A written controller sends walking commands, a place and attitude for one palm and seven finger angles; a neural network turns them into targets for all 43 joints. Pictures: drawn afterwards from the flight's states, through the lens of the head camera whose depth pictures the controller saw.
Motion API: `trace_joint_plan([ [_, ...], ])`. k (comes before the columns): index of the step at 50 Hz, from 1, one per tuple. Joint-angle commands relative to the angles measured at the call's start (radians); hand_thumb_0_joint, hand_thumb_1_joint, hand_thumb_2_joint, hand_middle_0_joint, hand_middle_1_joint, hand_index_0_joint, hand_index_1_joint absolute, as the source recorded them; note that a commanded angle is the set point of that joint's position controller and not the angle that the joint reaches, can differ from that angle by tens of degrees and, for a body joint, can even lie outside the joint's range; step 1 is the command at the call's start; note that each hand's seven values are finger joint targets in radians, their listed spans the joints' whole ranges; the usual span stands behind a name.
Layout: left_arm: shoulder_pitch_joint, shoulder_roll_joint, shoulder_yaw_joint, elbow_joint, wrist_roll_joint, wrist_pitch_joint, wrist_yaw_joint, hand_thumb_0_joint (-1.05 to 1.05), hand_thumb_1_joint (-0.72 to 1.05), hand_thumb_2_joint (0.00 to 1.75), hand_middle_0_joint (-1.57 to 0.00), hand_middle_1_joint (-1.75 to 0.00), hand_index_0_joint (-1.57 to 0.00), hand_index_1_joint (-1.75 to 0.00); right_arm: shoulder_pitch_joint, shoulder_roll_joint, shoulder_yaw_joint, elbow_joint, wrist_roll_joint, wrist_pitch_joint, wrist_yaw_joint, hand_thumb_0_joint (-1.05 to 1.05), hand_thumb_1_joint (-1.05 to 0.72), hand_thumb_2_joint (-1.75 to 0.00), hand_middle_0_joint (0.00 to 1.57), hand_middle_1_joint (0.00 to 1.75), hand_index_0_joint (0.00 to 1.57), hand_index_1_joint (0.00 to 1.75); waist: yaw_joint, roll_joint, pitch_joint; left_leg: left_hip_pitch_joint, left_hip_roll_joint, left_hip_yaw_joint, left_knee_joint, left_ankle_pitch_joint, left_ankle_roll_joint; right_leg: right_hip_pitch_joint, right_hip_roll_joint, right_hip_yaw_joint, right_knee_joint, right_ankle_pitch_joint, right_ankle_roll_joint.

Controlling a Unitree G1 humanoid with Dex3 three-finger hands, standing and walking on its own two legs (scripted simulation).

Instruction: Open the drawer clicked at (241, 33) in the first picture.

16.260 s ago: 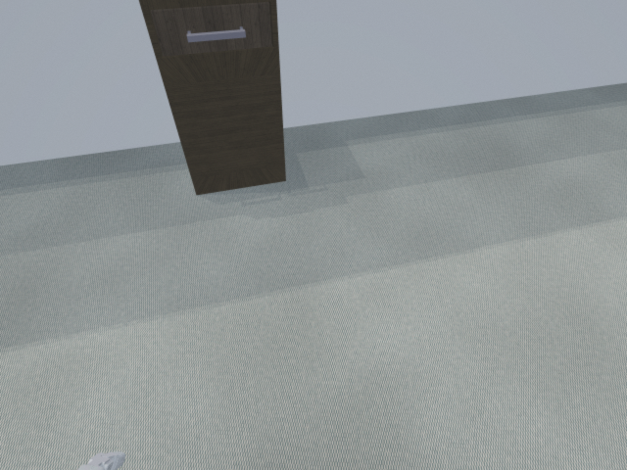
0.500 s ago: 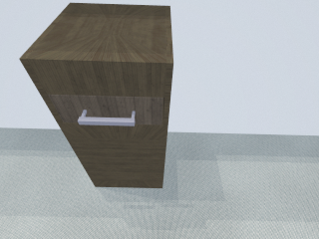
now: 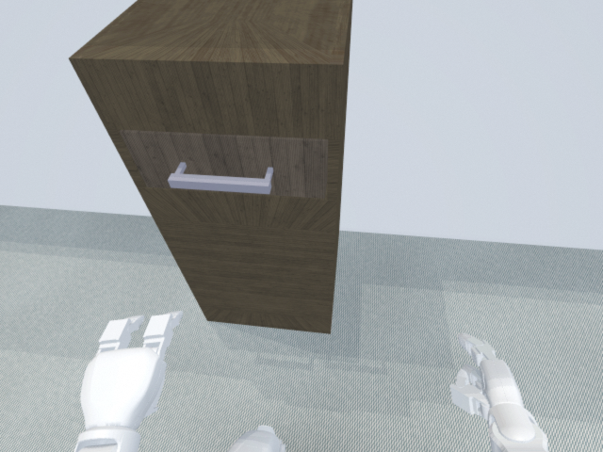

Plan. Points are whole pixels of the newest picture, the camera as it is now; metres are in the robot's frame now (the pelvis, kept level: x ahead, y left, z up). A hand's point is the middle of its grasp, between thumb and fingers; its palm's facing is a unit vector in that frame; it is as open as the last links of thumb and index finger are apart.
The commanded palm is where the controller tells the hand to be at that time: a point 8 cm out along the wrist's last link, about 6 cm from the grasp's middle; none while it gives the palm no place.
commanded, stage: raise the hand with hooked fingers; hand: left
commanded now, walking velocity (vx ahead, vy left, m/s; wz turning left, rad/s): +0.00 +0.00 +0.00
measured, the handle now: (222, 176) +0.56 +0.25 +0.01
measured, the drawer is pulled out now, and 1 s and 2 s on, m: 0.00 0.00 0.00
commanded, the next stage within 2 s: move the hooked fingers above the handle in 1.38 s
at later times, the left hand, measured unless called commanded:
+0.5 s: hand (138, 292) +0.28 +0.27 +0.06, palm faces +0.07 -0.10 -0.99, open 12.1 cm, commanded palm +0.26 +0.27 +0.12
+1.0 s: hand (117, 229) +0.33 +0.30 +0.13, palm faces +0.06 -0.08 -1.00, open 13.8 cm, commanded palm +0.30 +0.29 +0.18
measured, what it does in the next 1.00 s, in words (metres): shifts its weight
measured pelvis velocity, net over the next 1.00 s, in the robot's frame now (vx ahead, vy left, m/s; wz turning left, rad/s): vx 0.02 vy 0.05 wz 0.00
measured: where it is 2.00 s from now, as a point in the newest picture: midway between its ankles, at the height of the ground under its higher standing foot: outside the picture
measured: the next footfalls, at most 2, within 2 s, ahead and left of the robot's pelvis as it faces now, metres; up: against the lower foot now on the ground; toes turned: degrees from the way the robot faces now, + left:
none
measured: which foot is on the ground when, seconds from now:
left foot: down 0.00-1.00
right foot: down 0.00-1.00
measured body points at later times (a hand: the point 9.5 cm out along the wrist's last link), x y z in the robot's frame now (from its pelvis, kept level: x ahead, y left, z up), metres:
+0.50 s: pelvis +0.03 +0.03 +0.03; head +0.06 +0.01 +0.48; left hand +0.27 +0.27 +0.11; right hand +0.19 -0.22 -0.09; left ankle +0.07 +0.15 -0.68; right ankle -0.02 -0.07 -0.68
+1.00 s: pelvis +0.02 +0.05 +0.05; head +0.04 +0.03 +0.50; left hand +0.32 +0.30 +0.18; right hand +0.23 -0.15 -0.06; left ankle +0.07 +0.15 -0.68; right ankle -0.02 -0.07 -0.68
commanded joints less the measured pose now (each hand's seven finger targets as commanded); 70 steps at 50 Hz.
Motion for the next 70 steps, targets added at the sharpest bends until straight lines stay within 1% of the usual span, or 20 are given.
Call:
trace_joint_plan([
  [1, -0.379, 0.182, 0.094, -0.264, -0.055, -0.013, 0.026, 0.00, 0.27, 0.63, -0.25, -0.70, -0.25, -0.70, -0.096, -0.055, 0.000, -0.115, -0.001, -0.054, -0.026, 0.00, -0.90, -0.90, 0.20, 0.30, 0.20, 0.30, -0.114, 0.010, -0.141, 0.205, -0.079, -0.016, -0.017, 0.044, 0.058, -0.020, -0.035, 0.273, -0.340, 0.172, 0.037],
  [3, -0.365, 0.175, 0.074, -0.228, -0.078, 0.008, -0.019, 0.00, 0.22, 0.61, -0.25, -0.74, -0.25, -0.74, -0.090, -0.055, 0.008, -0.109, 0.007, -0.061, -0.032, 0.00, -0.90, -0.90, 0.20, 0.30, 0.20, 0.30, -0.113, -0.015, -0.128, 0.204, -0.078, -0.016, -0.043, 0.047, 0.060, 0.014, -0.036, 0.272, -0.364, 0.182, 0.044],
  [6, -0.289, 0.180, 0.077, -0.185, -0.095, 0.051, -0.088, 0.00, 0.15, 0.58, -0.25, -0.78, -0.25, -0.78, -0.079, -0.057, 0.019, -0.105, 0.016, -0.053, -0.032, 0.00, -0.90, -0.90, 0.20, 0.30, 0.20, 0.30, -0.075, -0.034, -0.146, 0.218, -0.077, -0.010, -0.114, 0.099, 0.055, 0.116, -0.038, 0.235, -0.369, 0.306, 0.055],
  [7, -0.249, 0.197, 0.103, -0.151, -0.101, 0.069, -0.109, 0.00, 0.13, 0.57, -0.25, -0.80, -0.25, -0.80, -0.079, -0.061, 0.021, -0.106, 0.020, -0.049, -0.031, 0.00, -0.90, -0.90, 0.20, 0.30, 0.20, 0.30, -0.066, -0.065, -0.140, 0.209, -0.077, -0.007, -0.130, 0.105, 0.052, 0.150, -0.038, 0.234, -0.375, 0.335, 0.058],
  [9, -0.225, 0.202, 0.110, -0.169, -0.107, 0.078, -0.145, 0.00, 0.08, 0.55, -0.26, -0.82, -0.26, -0.82, -0.073, -0.063, 0.026, -0.107, 0.023, -0.040, -0.029, 0.00, -0.90, -0.90, 0.20, 0.30, 0.20, 0.30, -0.049, -0.059, -0.138, 0.221, -0.078, -0.003, -0.169, 0.136, 0.048, 0.205, -0.041, 0.214, -0.371, 0.426, 0.063],
  [12, -0.189, 0.247, 0.177, -0.190, -0.102, 0.061, -0.157, 0.00, 0.01, 0.52, -0.26, -0.87, -0.26, -0.87, -0.066, -0.065, 0.022, -0.105, 0.017, -0.037, -0.026, 0.00, -0.90, -0.90, 0.20, 0.30, 0.20, 0.30, -0.027, -0.073, -0.168, 0.248, -0.076, 0.004, -0.200, 0.185, 0.047, 0.267, -0.037, 0.181, -0.356, 0.531, 0.065],
  [15, -0.201, 0.229, 0.180, -0.223, -0.105, 0.033, -0.144, 0.00, -0.06, 0.49, -0.27, -0.92, -0.27, -0.92, -0.053, -0.063, 0.011, -0.100, 0.019, -0.037, -0.020, 0.00, -0.90, -0.90, 0.20, 0.30, 0.20, 0.30, -0.032, -0.065, -0.154, 0.270, -0.079, 0.011, -0.216, 0.202, 0.048, 0.267, -0.034, 0.155, -0.354, 0.561, 0.064],
  [18, -0.272, 0.231, 0.180, -0.275, -0.093, 0.016, -0.108, 0.00, -0.13, 0.46, -0.27, -0.96, -0.27, -0.96, -0.044, -0.068, -0.005, -0.097, 0.016, -0.038, -0.014, 0.00, -0.90, -0.90, 0.20, 0.30, 0.20, 0.30, -0.044, -0.004, -0.167, 0.329, -0.073, 0.014, -0.218, 0.227, 0.051, 0.222, -0.022, 0.121, -0.350, 0.507, 0.053],
  [23, -0.343, 0.203, 0.139, -0.310, -0.094, 0.048, -0.092, 0.00, -0.24, 0.41, -0.28, -1.03, -0.28, -1.03, -0.027, -0.083, -0.024, -0.088, 0.021, -0.029, -0.003, 0.00, -0.90, -0.90, 0.20, 0.30, 0.20, 0.30, -0.064, 0.034, -0.209, 0.426, -0.056, 0.001, -0.222, 0.293, 0.050, 0.178, -0.003, 0.063, -0.332, 0.469, 0.043],
  [27, -0.403, 0.225, 0.126, -0.296, -0.105, 0.104, -0.135, 0.00, -0.34, 0.37, -0.29, -1.10, -0.29, -1.10, -0.041, -0.094, -0.019, -0.093, 0.036, -0.015, -0.008, 0.00, -0.90, -0.90, 0.20, 0.30, 0.20, 0.30, -0.061, 0.018, -0.193, 0.463, -0.044, -0.011, -0.259, 0.294, 0.049, 0.182, 0.005, 0.041, -0.355, 0.412, 0.043],
  [31, -0.470, 0.226, 0.096, -0.282, -0.103, 0.143, -0.190, 0.00, -0.43, 0.33, -0.29, -1.15, -0.29, -1.15, -0.044, -0.089, -0.008, -0.095, 0.046, -0.001, -0.011, 0.00, -0.90, -0.90, 0.20, 0.30, 0.20, 0.30, -0.054, 0.041, -0.164, 0.509, -0.036, -0.023, -0.303, 0.319, 0.044, 0.196, 0.007, 0.025, -0.377, 0.394, 0.040],
  [37, -0.576, 0.263, 0.109, -0.238, -0.110, 0.160, -0.272, 0.00, -0.50, 0.30, -0.30, -1.20, -0.30, -1.20, -0.052, -0.085, 0.010, -0.092, 0.054, 0.019, -0.017, 0.00, -0.90, -0.90, 0.20, 0.30, 0.20, 0.30, -0.050, 0.042, -0.139, 0.547, -0.033, -0.028, -0.358, 0.311, 0.039, 0.240, 0.012, 0.020, -0.427, 0.361, 0.038],
  [43, -0.695, 0.279, 0.098, -0.223, -0.121, 0.139, -0.334, 0.00, -0.50, 0.30, -0.30, -1.20, -0.30, -1.20, -0.049, -0.081, 0.022, -0.083, 0.059, 0.022, -0.020, 0.00, -0.90, -0.90, 0.20, 0.30, 0.20, 0.30, -0.059, 0.055, -0.137, 0.585, -0.035, -0.034, -0.388, 0.314, 0.038, 0.267, 0.012, 0.019, -0.464, 0.359, 0.038],
  [48, -0.776, 0.333, 0.130, -0.234, -0.139, 0.106, -0.369, 0.00, -0.50, 0.30, -0.30, -1.20, -0.30, -1.20, -0.041, -0.087, 0.022, -0.079, 0.062, 0.018, -0.023, 0.00, -0.90, -0.90, 0.20, 0.30, 0.20, 0.30, -0.057, 0.054, -0.176, 0.609, -0.042, -0.034, -0.400, 0.334, 0.041, 0.313, 0.009, 0.023, -0.486, 0.384, 0.040],
  [50, -0.746, 0.312, 0.117, -0.180, -0.150, 0.102, -0.383, 0.00, -0.50, 0.30, -0.30, -1.20, -0.30, -1.20, -0.034, -0.087, 0.019, -0.071, 0.064, 0.019, -0.023, 0.00, -0.90, -0.90, 0.20, 0.30, 0.20, 0.30, -0.057, 0.028, -0.130, 0.596, -0.044, -0.029, -0.407, 0.322, 0.043, 0.302, 0.011, 0.022, -0.500, 0.383, 0.043],
  [54, -0.689, 0.301, 0.117, -0.181, -0.170, 0.083, -0.409, 0.00, -0.50, 0.30, -0.30, -1.20, -0.30, -1.20, -0.024, -0.096, 0.014, -0.080, 0.069, 0.019, -0.012, 0.00, -0.90, -0.90, 0.20, 0.30, 0.20, 0.30, -0.051, 0.007, -0.117, 0.577, -0.046, -0.024, -0.421, 0.315, 0.044, 0.323, 0.009, 0.021, -0.511, 0.387, 0.045],
  [62, -0.728, 0.366, 0.190, -0.254, -0.158, 0.021, -0.335, 0.00, -0.50, 0.30, -0.30, -1.20, -0.30, -1.20, -0.019, -0.102, 0.000, -0.069, 0.066, 0.005, -0.011, 0.00, -0.90, -0.90, 0.20, 0.30, 0.20, 0.30, -0.044, 0.055, -0.161, 0.574, -0.054, -0.014, -0.406, 0.315, 0.045, 0.327, 0.008, 0.035, -0.507, 0.388, 0.044],
  [65, -0.722, 0.339, 0.170, -0.208, -0.161, 0.037, -0.311, 0.00, -0.50, 0.30, -0.30, -1.20, -0.30, -1.20, -0.020, -0.099, -0.003, -0.059, 0.073, 0.004, -0.013, 0.00, -0.90, -0.90, 0.20, 0.30, 0.20, 0.30, -0.049, 0.036, -0.143, 0.559, -0.057, -0.006, -0.406, 0.290, 0.048, 0.311, 0.006, 0.038, -0.508, 0.378, 0.047],
  [67, -0.715, 0.354, 0.181, -0.195, -0.159, 0.050, -0.304, 0.00, -0.50, 0.30, -0.30, -1.20, -0.30, -1.20, -0.020, -0.102, -0.006, -0.055, 0.074, 0.002, -0.014, 0.00, -0.90, -0.90, 0.20, 0.30, 0.20, 0.30, -0.047, 0.019, -0.157, 0.554, -0.059, -0.002, -0.406, 0.288, 0.049, 0.329, 0.005, 0.045, -0.511, 0.385, 0.049],
  [70, -0.723, 0.320, 0.134, -0.190, -0.165, 0.072, -0.317, 0.00, -0.50, 0.30, -0.30, -1.20, -0.30, -1.20, -0.028, -0.101, -0.004, -0.055, 0.079, 0.003, -0.016, 0.00, -0.90, -0.90, 0.20, 0.30, 0.20, 0.30, -0.055, 0.017, -0.139, 0.554, -0.060, 0.005, -0.411, 0.272, 0.052, 0.322, 0.000, 0.047, -0.518, 0.384, 0.054],
])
